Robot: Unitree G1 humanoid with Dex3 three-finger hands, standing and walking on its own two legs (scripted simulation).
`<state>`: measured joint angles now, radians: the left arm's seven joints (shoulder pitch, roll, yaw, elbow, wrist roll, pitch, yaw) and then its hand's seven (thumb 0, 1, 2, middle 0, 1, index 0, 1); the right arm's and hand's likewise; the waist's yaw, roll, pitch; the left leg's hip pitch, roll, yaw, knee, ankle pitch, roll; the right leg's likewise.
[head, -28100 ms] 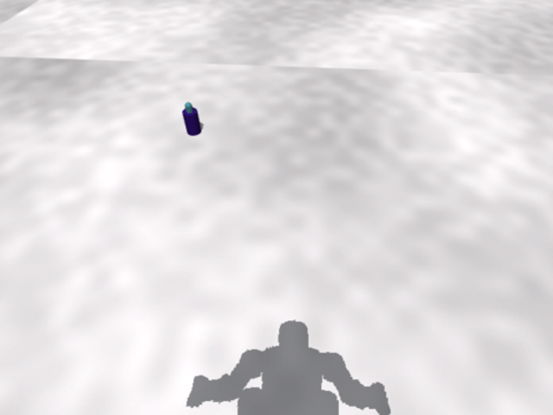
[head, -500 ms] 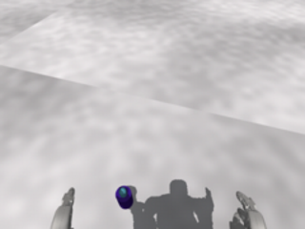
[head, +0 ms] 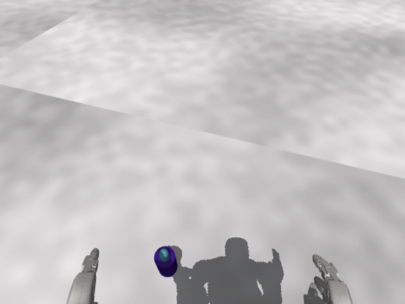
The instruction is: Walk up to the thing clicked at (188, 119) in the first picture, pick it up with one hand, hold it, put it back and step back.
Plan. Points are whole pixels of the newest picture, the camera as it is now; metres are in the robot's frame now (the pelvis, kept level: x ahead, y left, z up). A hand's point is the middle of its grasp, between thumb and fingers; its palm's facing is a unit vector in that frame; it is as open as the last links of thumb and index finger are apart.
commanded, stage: home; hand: left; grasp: from the side
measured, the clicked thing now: (165, 259) +0.40 +0.18 -0.62
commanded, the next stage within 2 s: stand in 0.28 s
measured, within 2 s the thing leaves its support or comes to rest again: neither
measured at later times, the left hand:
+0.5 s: hand (114, 295) +0.17 +0.19 -0.06, palm faces +0.11 -0.95 -0.29, open 16.9 cm
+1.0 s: hand out of the picture +0.10 +0.25 -0.11, palm faces +0.00 -0.94 -0.35, open 7.7 cm
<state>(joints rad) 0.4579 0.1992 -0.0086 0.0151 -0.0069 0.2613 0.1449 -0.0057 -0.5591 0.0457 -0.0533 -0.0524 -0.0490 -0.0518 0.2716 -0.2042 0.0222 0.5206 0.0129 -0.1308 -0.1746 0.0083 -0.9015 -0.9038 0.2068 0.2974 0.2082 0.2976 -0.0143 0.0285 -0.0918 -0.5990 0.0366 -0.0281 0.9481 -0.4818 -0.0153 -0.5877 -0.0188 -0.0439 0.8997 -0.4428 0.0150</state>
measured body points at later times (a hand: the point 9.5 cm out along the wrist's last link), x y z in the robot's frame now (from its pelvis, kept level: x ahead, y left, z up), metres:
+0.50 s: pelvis +0.00 +0.00 +0.00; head +0.03 +0.01 +0.45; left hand +0.16 +0.23 -0.04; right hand +0.16 -0.24 -0.07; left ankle +0.00 +0.13 -0.69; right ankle +0.01 -0.13 -0.69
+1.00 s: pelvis -0.01 +0.01 +0.03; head +0.00 +0.02 +0.48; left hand +0.10 +0.30 -0.09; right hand +0.10 -0.28 -0.08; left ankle +0.00 +0.13 -0.69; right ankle +0.01 -0.13 -0.69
